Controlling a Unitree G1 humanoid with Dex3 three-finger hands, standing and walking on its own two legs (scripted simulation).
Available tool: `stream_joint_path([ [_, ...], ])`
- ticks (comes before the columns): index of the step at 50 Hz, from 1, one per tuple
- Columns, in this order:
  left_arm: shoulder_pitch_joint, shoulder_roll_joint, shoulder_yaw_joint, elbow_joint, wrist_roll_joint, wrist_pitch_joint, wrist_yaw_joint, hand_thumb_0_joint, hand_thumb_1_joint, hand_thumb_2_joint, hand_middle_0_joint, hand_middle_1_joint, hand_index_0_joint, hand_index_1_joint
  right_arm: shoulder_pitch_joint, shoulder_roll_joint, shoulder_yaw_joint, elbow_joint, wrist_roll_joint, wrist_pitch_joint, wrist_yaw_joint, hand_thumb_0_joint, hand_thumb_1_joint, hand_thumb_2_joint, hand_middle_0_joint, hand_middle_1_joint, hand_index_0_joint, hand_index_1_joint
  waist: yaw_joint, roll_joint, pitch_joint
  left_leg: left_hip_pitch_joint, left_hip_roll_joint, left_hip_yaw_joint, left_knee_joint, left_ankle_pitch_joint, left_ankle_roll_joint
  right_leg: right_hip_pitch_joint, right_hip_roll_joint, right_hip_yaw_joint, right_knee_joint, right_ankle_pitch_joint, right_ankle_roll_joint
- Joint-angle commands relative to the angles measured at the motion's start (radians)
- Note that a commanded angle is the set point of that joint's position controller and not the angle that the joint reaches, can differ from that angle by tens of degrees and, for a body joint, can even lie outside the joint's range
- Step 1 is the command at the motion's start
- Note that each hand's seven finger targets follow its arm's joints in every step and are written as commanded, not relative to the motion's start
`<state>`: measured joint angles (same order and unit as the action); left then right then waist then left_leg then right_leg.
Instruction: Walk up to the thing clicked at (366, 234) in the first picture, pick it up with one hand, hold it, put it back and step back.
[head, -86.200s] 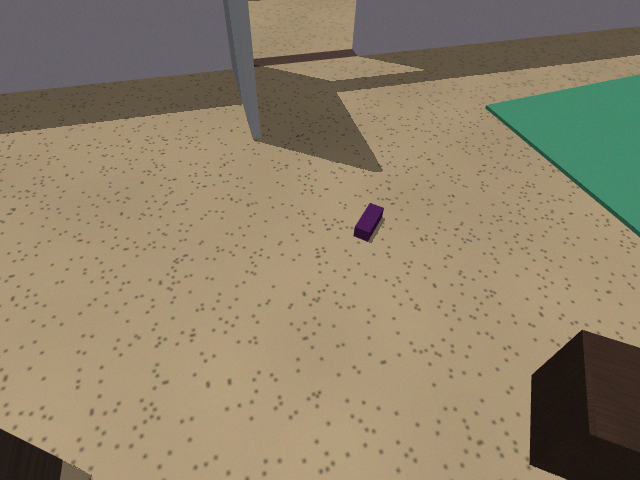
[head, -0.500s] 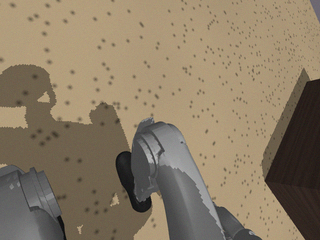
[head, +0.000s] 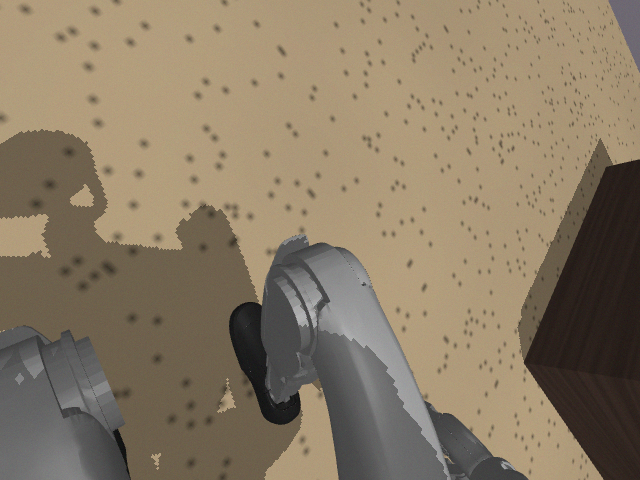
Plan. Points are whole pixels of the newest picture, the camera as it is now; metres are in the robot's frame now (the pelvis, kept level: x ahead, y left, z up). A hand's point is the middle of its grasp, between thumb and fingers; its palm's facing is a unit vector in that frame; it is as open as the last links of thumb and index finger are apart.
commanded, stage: close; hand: left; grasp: from above
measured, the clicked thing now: out of the picture +0.49 +0.32 -0.28
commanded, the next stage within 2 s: settle in 1.84 s
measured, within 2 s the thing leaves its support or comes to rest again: neither
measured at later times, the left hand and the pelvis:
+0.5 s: hand out of the picture +0.46 +0.30 -0.25, palm faces -0.47 -0.07 -0.88, open 12.8 cm; pelvis +0.00 +0.00 +0.00, yaw +0 degrees
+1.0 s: hand out of the picture +0.46 +0.31 -0.26, palm faces -0.50 -0.08 -0.86, open 11.6 cm; pelvis +0.00 +0.00 +0.00, yaw -1 degrees
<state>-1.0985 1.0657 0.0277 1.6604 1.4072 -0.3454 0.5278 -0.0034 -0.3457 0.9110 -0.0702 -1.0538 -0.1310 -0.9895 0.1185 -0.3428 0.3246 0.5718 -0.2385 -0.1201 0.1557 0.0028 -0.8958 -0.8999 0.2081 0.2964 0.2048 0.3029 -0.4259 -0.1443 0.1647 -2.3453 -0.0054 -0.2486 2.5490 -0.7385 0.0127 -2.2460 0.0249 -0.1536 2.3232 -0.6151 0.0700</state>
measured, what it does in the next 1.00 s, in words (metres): stands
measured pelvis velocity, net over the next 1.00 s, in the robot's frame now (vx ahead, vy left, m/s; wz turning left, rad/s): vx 0.00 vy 0.00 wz -0.02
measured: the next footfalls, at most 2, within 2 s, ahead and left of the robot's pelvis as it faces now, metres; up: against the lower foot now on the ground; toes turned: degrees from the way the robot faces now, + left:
none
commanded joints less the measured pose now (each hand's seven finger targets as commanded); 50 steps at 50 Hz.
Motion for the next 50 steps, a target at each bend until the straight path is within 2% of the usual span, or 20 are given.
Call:
stream_joint_path([
  [1, -0.267, 0.196, 0.013, -0.131, -0.02, 0.004, 0.025, 0.0, -0.342, 0.892, -0.055, -1.052, -0.122, -0.982, 0.181, -0.347, -0.114, 0.016, 0.008, -0.003, -0.013, 0.0, -0.891, -0.897, 0.2, 0.3, 0.2, 0.3, -0.056, 0.589, -0.622, 0.542, 0.035, 0.078, -0.284, 0.29, -0.017, 0.327, 0.039, -0.108, -0.151, 0.234, -0.093],
  [4, -0.265, 0.209, 0.027, -0.123, -0.017, 0.0, 0.025, 0.0, -0.329, 0.898, -0.061, -1.052, -0.127, -0.982, 0.177, -0.34, -0.107, 0.013, 0.007, 0.003, -0.015, 0.0, -0.89, -0.896, 0.2, 0.3, 0.2, 0.3, -0.052, 0.594, -0.617, 0.544, 0.036, 0.07, -0.288, 0.288, -0.023, 0.316, 0.035, -0.115, -0.152, 0.223, -0.097],
  [6, -0.255, 0.173, -0.005, -0.108, -0.016, 0.001, 0.018, 0.0, -0.329, 0.907, -0.065, -1.057, -0.131, -0.989, 0.178, -0.335, -0.108, 0.011, 0.005, 0.003, -0.013, 0.0, -0.891, -0.897, 0.2, 0.3, 0.2, 0.3, -0.069, 0.591, -0.621, 0.54, 0.036, 0.08, -0.286, 0.282, -0.014, 0.34, 0.042, -0.108, -0.152, 0.236, -0.09],
  [7, -0.283, 0.198, 0.014, -0.132, -0.022, -0.001, 0.024, 0.0, -0.324, 0.906, -0.065, -1.055, -0.131, -0.987, 0.182, -0.339, -0.105, 0.014, 0.006, 0.006, -0.015, 0.0, -0.891, -0.897, 0.2, 0.3, 0.2, 0.3, -0.063, 0.597, -0.631, 0.527, 0.035, 0.076, -0.287, 0.293, -0.016, 0.346, 0.041, -0.114, -0.158, 0.243, -0.092],
  [8, -0.242, 0.168, -0.009, -0.082, -0.019, 0.005, 0.017, 0.0, -0.332, 0.902, -0.062, -1.057, -0.128, -0.988, 0.175, -0.337, -0.103, 0.012, 0.004, 0.003, -0.015, 0.0, -0.892, -0.897, 0.2, 0.3, 0.2, 0.3, -0.067, 0.57, -0.61, 0.522, 0.033, 0.083, -0.276, 0.288, -0.011, 0.342, 0.041, -0.109, -0.152, 0.245, -0.089],
  [10, -0.242, 0.161, -0.01, -0.087, -0.023, 0.0, 0.013, 0.0, -0.31, 0.909, -0.071, -1.056, -0.138, -0.986, 0.177, -0.335, -0.091, 0.012, 0.0, 0.004, -0.012, 0.0, -0.889, -0.896, 0.2, 0.3, 0.2, 0.3, -0.076, 0.572, -0.579, 0.52, 0.035, 0.073, -0.275, 0.291, -0.018, 0.313, 0.036, -0.118, -0.155, 0.233, -0.09],
  [12, -0.262, 0.181, -0.007, -0.123, -0.025, -0.009, 0.012, 0.0, -0.28, 0.9, -0.087, -1.067, -0.159, -0.992, 0.17, -0.342, -0.09, 0.008, 0.001, 0.005, -0.017, 0.0, -0.89, -0.896, 0.2, 0.3, 0.2, 0.3, -0.074, 0.591, -0.592, 0.546, 0.037, 0.067, -0.283, 0.29, -0.021, 0.314, 0.035, -0.119, -0.155, 0.227, -0.092],
  [13, -0.285, 0.197, -0.005, -0.151, -0.03, -0.013, 0.015, 0.0, -0.296, 0.918, -0.082, -1.067, -0.151, -0.996, 0.164, -0.338, -0.092, 0.011, 0.003, 0.005, -0.019, 0.0, -0.89, -0.896, 0.2, 0.3, 0.2, 0.3, -0.061, 0.602, -0.628, 0.548, 0.039, 0.07, -0.287, 0.285, -0.019, 0.34, 0.039, -0.113, -0.161, 0.23, -0.092],
  [16, -0.257, 0.185, -0.007, -0.124, -0.028, -0.015, 0.022, 0.0, -0.291, 0.885, -0.08, -1.049, -0.152, -0.974, 0.163, -0.341, -0.088, 0.002, -0.002, -0.001, -0.017, 0.0, -0.889, -0.896, 0.2, 0.3, 0.2, 0.3, -0.065, 0.579, -0.594, 0.526, 0.034, 0.075, -0.281, 0.258, -0.017, 0.331, 0.037, -0.114, -0.155, 0.212, -0.092],
  [19, -0.281, 0.215, 0.01, -0.158, -0.018, -0.013, 0.039, 0.0, -0.303, 0.893, -0.08, -1.036, -0.145, -0.968, 0.171, -0.34, -0.096, 0.004, -0.003, -0.004, -0.018, 0.0, -0.889, -0.895, 0.2, 0.299, 0.2, 0.299, -0.054, 0.606, -0.657, 0.561, 0.038, 0.077, -0.288, 0.272, -0.016, 0.351, 0.041, -0.108, -0.157, 0.227, -0.09],
  [23, -0.243, 0.178, -0.01, -0.102, -0.017, 0.006, 0.053, 0.0, -0.285, 0.905, -0.105, -1.023, -0.162, -0.963, 0.158, -0.334, -0.09, 0.015, -0.005, -0.008, -0.016, 0.0, -0.891, -0.896, 0.2, 0.299, 0.2, 0.299, -0.068, 0.558, -0.584, 0.491, 0.036, 0.081, -0.286, 0.25, -0.012, 0.334, 0.047, -0.115, -0.169, 0.211, -0.091],
  [26, -0.283, 0.221, 0.02, -0.153, -0.013, 0.021, 0.045, 0.0, -0.261, 0.842, -0.105, -1.019, -0.177, -0.944, 0.186, -0.351, -0.1, 0.02, -0.001, -0.015, -0.016, 0.0, -0.89, -0.896, 0.2, 0.3, 0.2, 0.3, -0.062, 0.603, -0.618, 0.523, 0.037, 0.082, -0.281, 0.273, -0.014, 0.327, 0.037, -0.105, -0.158, 0.232, -0.09],
  [29, -0.267, 0.221, 0.028, -0.152, -0.028, 0.027, 0.031, 0.0, -0.242, 0.846, -0.13, -0.994, -0.195, -0.926, 0.192, -0.344, -0.095, 0.017, 0.005, -0.015, -0.013, 0.0, -0.889, -0.896, 0.2, 0.299, 0.2, 0.299, -0.067, 0.6, -0.64, 0.539, 0.04, 0.08, -0.275, 0.31, -0.016, 0.354, 0.04, -0.105, -0.161, 0.255, -0.091],
  [30, -0.253, 0.204, 0.024, -0.13, -0.03, 0.031, 0.021, 0.0, -0.234, 0.838, -0.131, -0.998, -0.199, -0.927, 0.186, -0.343, -0.093, 0.008, 0.004, -0.016, -0.012, 0.0, -0.89, -0.896, 0.2, 0.299, 0.2, 0.299, -0.069, 0.589, -0.616, 0.536, 0.039, 0.075, -0.273, 0.309, -0.019, 0.335, 0.034, -0.108, -0.156, 0.25, -0.092],
  [31, -0.248, 0.222, 0.034, -0.122, -0.031, 0.03, 0.016, 0.0, -0.227, 0.842, -0.144, -0.991, -0.207, -0.924, 0.18, -0.34, -0.091, 0.016, 0.007, -0.011, -0.014, 0.0, -0.89, -0.896, 0.2, 0.299, 0.2, 0.299, -0.062, 0.59, -0.604, 0.515, 0.039, 0.077, -0.275, 0.299, -0.019, 0.333, 0.036, -0.11, -0.162, 0.237, -0.096],
  [34, -0.242, 0.22, 0.03, -0.131, -0.029, 0.025, -0.006, 0.0, -0.19, 0.824, -0.157, -0.983, -0.227, -0.909, 0.19, -0.344, -0.087, 0.007, 0.005, -0.002, -0.014, 0.0, -0.888, -0.895, 0.2, 0.299, 0.2, 0.299, -0.067, 0.585, -0.6, 0.52, 0.039, 0.076, -0.27, 0.306, -0.02, 0.333, 0.035, -0.108, -0.165, 0.235, -0.097],
  [37, -0.247, 0.247, 0.041, -0.166, -0.033, 0.013, -0.022, 0.0, -0.174, 0.801, -0.173, -0.969, -0.244, -0.895, 0.194, -0.348, -0.089, -0.002, 0.005, 0.009, -0.019, 0.0, -0.89, -0.896, 0.2, 0.299, 0.2, 0.299, -0.052, 0.589, -0.637, 0.536, 0.038, 0.08, -0.267, 0.326, -0.02, 0.366, 0.036, -0.107, -0.171, 0.251, -0.097],
  [39, -0.225, 0.226, 0.027, -0.14, -0.044, 0.001, -0.033, 0.0, -0.152, 0.814, -0.191, -0.954, -0.259, -0.883, 0.193, -0.347, -0.086, -0.004, 0.001, 0.014, -0.019, 0.0, -0.888, -0.895, 0.2, 0.299, 0.2, 0.299, -0.063, 0.58, -0.611, 0.515, 0.037, 0.082, -0.265, 0.307, -0.019, 0.364, 0.04, -0.11, -0.174, 0.234, -0.097],
  [47, -0.238, 0.241, 0.031, -0.182, -0.035, -0.037, -0.011, 0.0, -0.055, 0.814, -0.268, -0.923, -0.333, -0.856, 0.191, -0.351, -0.079, -0.006, -0.006, 0.027, -0.029, 0.0, -0.887, -0.894, 0.2, 0.299, 0.2, 0.299, -0.056, 0.588, -0.617, 0.547, 0.039, 0.064, -0.269, 0.319, -0.024, 0.343, 0.04, -0.122, -0.168, 0.234, -0.099],
  [50, -0.236, 0.227, 0.025, -0.163, -0.015, -0.036, 0.006, 0.0, -0.034, 0.776, -0.278, -0.909, -0.348, -0.836, 0.187, -0.339, -0.076, -0.003, -0.015, 0.029, -0.027, 0.0, -0.886, -0.894, 0.2, 0.299, 0.2, 0.299, -0.06, 0.612, -0.592, 0.558, 0.045, 0.056, -0.282, 0.307, -0.029, 0.314, 0.038, -0.127, -0.161, 0.22, -0.097],
])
